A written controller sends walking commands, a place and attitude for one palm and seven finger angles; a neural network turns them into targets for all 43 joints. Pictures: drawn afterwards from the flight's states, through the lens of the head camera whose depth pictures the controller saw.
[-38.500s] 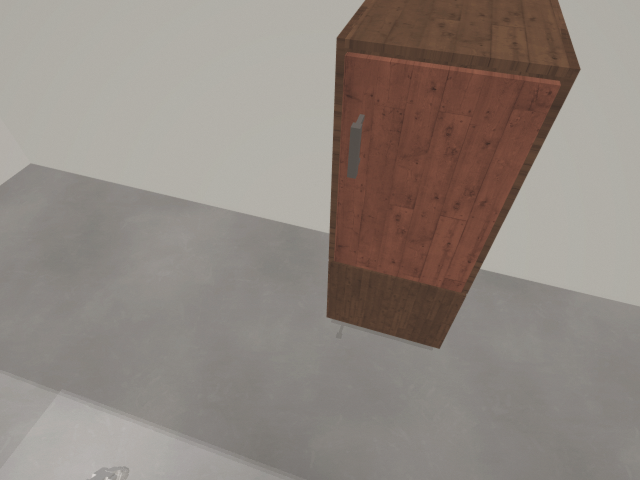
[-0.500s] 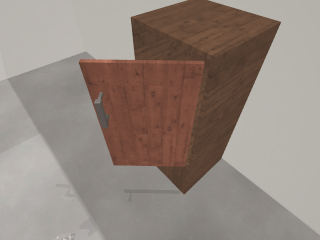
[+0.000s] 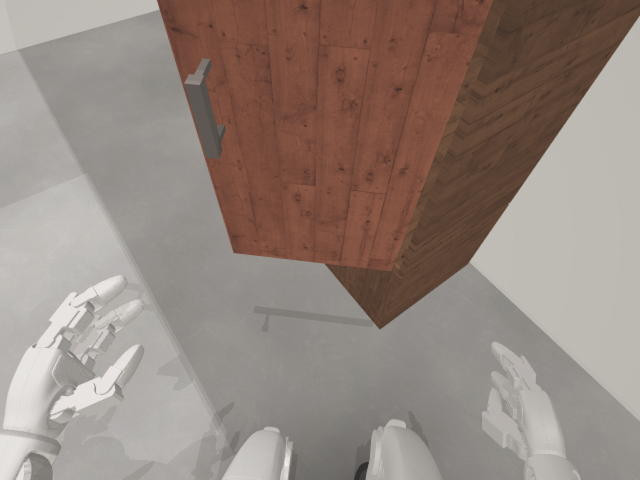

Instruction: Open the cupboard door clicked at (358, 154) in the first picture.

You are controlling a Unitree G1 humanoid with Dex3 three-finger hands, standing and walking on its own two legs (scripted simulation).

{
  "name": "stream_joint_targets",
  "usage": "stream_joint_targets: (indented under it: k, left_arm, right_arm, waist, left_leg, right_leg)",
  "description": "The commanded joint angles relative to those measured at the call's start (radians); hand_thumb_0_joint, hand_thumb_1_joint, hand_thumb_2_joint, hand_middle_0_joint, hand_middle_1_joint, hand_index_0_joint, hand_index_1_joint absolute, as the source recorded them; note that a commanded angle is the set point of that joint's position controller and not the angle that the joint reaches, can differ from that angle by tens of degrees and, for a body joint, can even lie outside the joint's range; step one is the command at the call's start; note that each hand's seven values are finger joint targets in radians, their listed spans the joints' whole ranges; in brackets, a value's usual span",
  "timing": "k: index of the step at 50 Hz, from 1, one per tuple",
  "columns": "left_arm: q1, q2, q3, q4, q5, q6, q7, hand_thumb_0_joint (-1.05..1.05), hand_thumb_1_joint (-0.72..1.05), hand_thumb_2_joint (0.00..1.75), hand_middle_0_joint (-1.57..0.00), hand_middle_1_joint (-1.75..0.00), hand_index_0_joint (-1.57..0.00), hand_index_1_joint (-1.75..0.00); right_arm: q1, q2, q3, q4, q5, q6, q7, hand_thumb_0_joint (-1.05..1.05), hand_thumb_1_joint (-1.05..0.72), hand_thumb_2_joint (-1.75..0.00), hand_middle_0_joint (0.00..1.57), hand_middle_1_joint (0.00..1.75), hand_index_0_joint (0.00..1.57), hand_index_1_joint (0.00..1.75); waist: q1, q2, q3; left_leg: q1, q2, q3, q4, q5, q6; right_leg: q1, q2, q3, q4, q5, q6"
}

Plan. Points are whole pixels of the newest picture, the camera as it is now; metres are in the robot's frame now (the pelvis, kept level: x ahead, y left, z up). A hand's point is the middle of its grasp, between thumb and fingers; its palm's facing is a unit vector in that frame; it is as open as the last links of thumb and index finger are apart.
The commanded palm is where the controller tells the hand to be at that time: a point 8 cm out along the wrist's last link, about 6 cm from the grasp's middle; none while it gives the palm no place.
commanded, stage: raise the hand with hooked fingers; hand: left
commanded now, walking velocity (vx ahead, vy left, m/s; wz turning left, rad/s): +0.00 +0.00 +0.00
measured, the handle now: (209, 110) +0.54 +0.22 +0.12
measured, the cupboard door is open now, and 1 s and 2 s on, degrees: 47 47 47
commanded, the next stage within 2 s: move the hooked fingers beside the handle in 1.64 s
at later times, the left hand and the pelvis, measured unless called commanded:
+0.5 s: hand (84, 333) +0.23 +0.27 +0.09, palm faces +0.01 -1.00 -0.06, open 11.9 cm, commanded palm +0.21 +0.32 +0.10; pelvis +0.00 +0.02 +0.03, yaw +1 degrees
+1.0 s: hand (69, 267) +0.28 +0.29 +0.12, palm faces +0.02 -1.00 -0.05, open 13.9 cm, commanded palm +0.26 +0.34 +0.13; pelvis +0.01 +0.02 +0.05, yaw +0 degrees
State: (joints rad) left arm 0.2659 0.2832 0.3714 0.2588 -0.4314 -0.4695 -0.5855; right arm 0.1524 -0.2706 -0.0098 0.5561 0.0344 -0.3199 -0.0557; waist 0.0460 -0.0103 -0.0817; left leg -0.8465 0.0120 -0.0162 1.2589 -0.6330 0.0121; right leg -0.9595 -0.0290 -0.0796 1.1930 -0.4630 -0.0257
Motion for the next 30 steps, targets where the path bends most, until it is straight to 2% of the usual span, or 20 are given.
stream_joint_targets:
  k: [1, 4, 5, 6, 9, 10, 11, 13, 15, 17, 18, 20, 21, 24, 25, 27, 30]
  left_arm:
    - [0.016, 0.207, 0.094, -0.389, 0.015, 0.035, 0.082, 0.00, 0.34, 0.66, -0.24, -0.66, -0.24, -0.66]
    - [0.064, 0.185, 0.092, -0.395, 0.042, 0.070, 0.139, 0.00, 0.27, 0.63, -0.25, -0.70, -0.25, -0.70]
    - [0.054, 0.189, 0.103, -0.356, 0.038, 0.079, 0.140, 0.00, 0.25, 0.62, -0.25, -0.72, -0.25, -0.72]
    - [0.052, 0.192, 0.100, -0.343, 0.046, 0.077, 0.143, 0.00, 0.22, 0.61, -0.25, -0.74, -0.25, -0.74]
    - [0.023, 0.181, 0.072, -0.334, 0.040, 0.063, 0.141, 0.00, 0.15, 0.58, -0.25, -0.78, -0.25, -0.78]
    - [-0.006, 0.199, 0.081, -0.327, 0.032, 0.060, 0.134, 0.00, 0.13, 0.57, -0.25, -0.80, -0.25, -0.80]
    - [-0.021, 0.200, 0.073, -0.339, 0.031, 0.053, 0.128, 0.00, 0.11, 0.56, -0.26, -0.81, -0.26, -0.81]
    - [-0.021, 0.209, 0.078, -0.323, 0.028, 0.049, 0.126, 0.00, 0.06, 0.54, -0.26, -0.84, -0.26, -0.84]
    - [-0.055, 0.227, 0.081, -0.324, 0.024, 0.048, 0.122, 0.00, 0.01, 0.52, -0.26, -0.87, -0.26, -0.87]
    - [-0.053, 0.234, 0.081, -0.324, 0.031, 0.053, 0.125, 0.00, -0.03, 0.50, -0.27, -0.90, -0.27, -0.90]
    - [-0.065, 0.230, 0.070, -0.345, 0.036, 0.054, 0.129, 0.00, -0.06, 0.49, -0.27, -0.92, -0.27, -0.92]
    - [-0.081, 0.261, 0.095, -0.320, 0.035, 0.067, 0.139, 0.00, -0.10, 0.47, -0.27, -0.94, -0.27, -0.94]
    - [-0.084, 0.254, 0.090, -0.323, 0.039, 0.068, 0.140, 0.00, -0.13, 0.46, -0.27, -0.96, -0.27, -0.96]
    - [-0.104, 0.255, 0.079, -0.320, 0.051, 0.081, 0.156, 0.00, -0.20, 0.43, -0.28, -1.00, -0.28, -1.00]
    - [-0.130, 0.270, 0.089, -0.310, 0.047, 0.086, 0.157, 0.00, -0.22, 0.42, -0.28, -1.02, -0.28, -1.02]
    - [-0.142, 0.272, 0.094, -0.295, 0.049, 0.091, 0.158, 0.00, -0.27, 0.40, -0.28, -1.05, -0.28, -1.05]
    - [-0.191, 0.279, 0.091, -0.267, 0.044, 0.101, 0.151, 0.00, -0.34, 0.37, -0.29, -1.10, -0.29, -1.10]
  right_arm:
    - [0.034, -0.114, -0.064, -0.143, 0.002, -0.033, -0.002, 0.00, -0.90, -0.90, 0.20, 0.30, 0.20, 0.30]
    - [0.032, -0.102, -0.071, -0.137, 0.001, -0.015, 0.002, 0.00, -0.90, -0.90, 0.20, 0.30, 0.20, 0.30]
    - [0.025, -0.099, -0.067, -0.134, -0.003, -0.009, 0.000, 0.00, -0.90, -0.90, 0.20, 0.30, 0.20, 0.30]
    - [0.035, -0.105, -0.064, -0.134, -0.001, 0.000, -0.001, 0.00, -0.90, -0.90, 0.20, 0.30, 0.20, 0.30]
    - [0.033, -0.115, -0.053, -0.148, 0.000, -0.003, -0.005, 0.00, -0.90, -0.90, 0.20, 0.30, 0.20, 0.30]
    - [0.031, -0.120, -0.049, -0.155, -0.001, -0.004, -0.008, 0.00, -0.90, -0.90, 0.20, 0.30, 0.20, 0.30]
    - [0.044, -0.124, -0.044, -0.161, -0.001, -0.004, -0.008, 0.00, -0.90, -0.90, 0.20, 0.30, 0.20, 0.30]
    - [0.052, -0.127, -0.041, -0.165, 0.002, -0.007, -0.012, 0.00, -0.90, -0.90, 0.20, 0.30, 0.20, 0.30]
    - [0.054, -0.134, -0.036, -0.166, 0.002, -0.010, -0.014, 0.00, -0.90, -0.90, 0.20, 0.30, 0.20, 0.30]
    - [0.066, -0.136, -0.035, -0.166, 0.005, -0.008, -0.015, 0.00, -0.90, -0.90, 0.20, 0.30, 0.20, 0.30]
    - [0.068, -0.136, -0.034, -0.167, 0.006, -0.010, -0.015, 0.00, -0.90, -0.90, 0.20, 0.30, 0.20, 0.30]
    - [0.072, -0.140, -0.032, -0.167, 0.003, -0.005, -0.017, 0.00, -0.90, -0.90, 0.20, 0.30, 0.20, 0.30]
    - [0.078, -0.140, -0.030, -0.168, 0.004, -0.001, -0.017, 0.00, -0.90, -0.90, 0.20, 0.30, 0.20, 0.30]
    - [0.079, -0.140, -0.026, -0.170, 0.006, 0.003, -0.016, 0.00, -0.90, -0.90, 0.20, 0.30, 0.20, 0.30]
    - [0.081, -0.142, -0.024, -0.170, 0.005, 0.007, -0.018, 0.00, -0.90, -0.90, 0.20, 0.30, 0.20, 0.30]
    - [0.089, -0.144, -0.024, -0.171, 0.007, 0.011, -0.021, 0.00, -0.90, -0.90, 0.20, 0.30, 0.20, 0.30]
    - [0.091, -0.148, -0.018, -0.170, 0.006, 0.013, -0.025, 0.00, -0.90, -0.90, 0.20, 0.30, 0.20, 0.30]
  waist:
    - [-0.008, 0.112, -0.342]
    - [-0.021, 0.107, -0.305]
    - [-0.023, 0.074, -0.277]
    - [-0.030, 0.051, -0.277]
    - [-0.038, 0.059, -0.252]
    - [-0.034, 0.055, -0.239]
    - [-0.037, 0.046, -0.272]
    - [-0.035, 0.034, -0.272]
    - [-0.029, 0.071, -0.254]
    - [-0.031, 0.060, -0.264]
    - [-0.033, 0.091, -0.259]
    - [-0.030, 0.061, -0.229]
    - [-0.031, 0.071, -0.241]
    - [-0.034, 0.119, -0.206]
    - [-0.035, 0.107, -0.193]
    - [-0.037, 0.094, -0.208]
    - [-0.040, 0.099, -0.181]
  left_leg:
    - [0.092, -0.016, -0.029, -0.265, 0.522, 0.003]
    - [0.085, -0.023, -0.023, -0.279, 0.528, -0.004]
    - [0.063, -0.022, -0.023, -0.273, 0.514, -0.006]
    - [0.062, -0.021, -0.025, -0.283, 0.491, -0.007]
    - [0.050, -0.028, -0.026, -0.308, 0.380, -0.006]
    - [0.048, -0.027, -0.030, -0.307, 0.379, -0.007]
    - [0.062, -0.028, -0.028, -0.317, 0.366, -0.005]
    - [0.059, -0.030, -0.028, -0.330, 0.347, -0.002]
    - [0.074, -0.030, -0.031, -0.340, 0.352, -0.004]
    - [0.094, -0.029, -0.032, -0.361, 0.354, -0.004]
    - [0.109, -0.029, -0.032, -0.369, 0.357, -0.004]
    - [0.103, -0.027, -0.038, -0.382, 0.352, -0.007]
    - [0.116, -0.028, -0.036, -0.392, 0.361, -0.009]
    - [0.135, -0.027, -0.039, -0.419, 0.335, -0.013]
    - [0.136, -0.027, -0.041, -0.422, 0.337, -0.015]
    - [0.148, -0.026, -0.040, -0.433, 0.339, -0.015]
    - [0.152, -0.027, -0.040, -0.443, 0.342, -0.016]
  right_leg:
    - [0.363, 0.040, 0.046, -0.193, 0.299, 0.003]
    - [0.360, 0.032, 0.025, -0.209, 0.313, 0.010]
    - [0.359, 0.038, 0.021, -0.208, 0.308, 0.003]
    - [0.348, 0.036, 0.016, -0.216, 0.285, 0.009]
    - [0.321, 0.029, 0.018, -0.249, 0.157, 0.012]
    - [0.323, 0.034, 0.020, -0.246, 0.150, 0.003]
    - [0.330, 0.032, 0.022, -0.255, 0.136, 0.007]
    - [0.349, 0.028, 0.027, -0.273, 0.112, 0.009]
    - [0.346, 0.033, 0.023, -0.274, 0.112, -0.001]
    - [0.359, 0.031, 0.020, -0.288, 0.113, 0.004]
    - [0.352, 0.029, 0.018, -0.292, 0.117, 0.004]
    - [0.362, 0.036, 0.012, -0.300, 0.110, -0.001]
    - [0.371, 0.034, 0.010, -0.303, 0.119, 0.000]
    - [0.354, 0.031, 0.003, -0.319, 0.098, 0.000]
    - [0.362, 0.036, 0.002, -0.322, 0.102, -0.005]
    - [0.376, 0.034, 0.002, -0.331, 0.108, -0.001]
    - [0.390, 0.037, 0.006, -0.346, 0.117, -0.005]
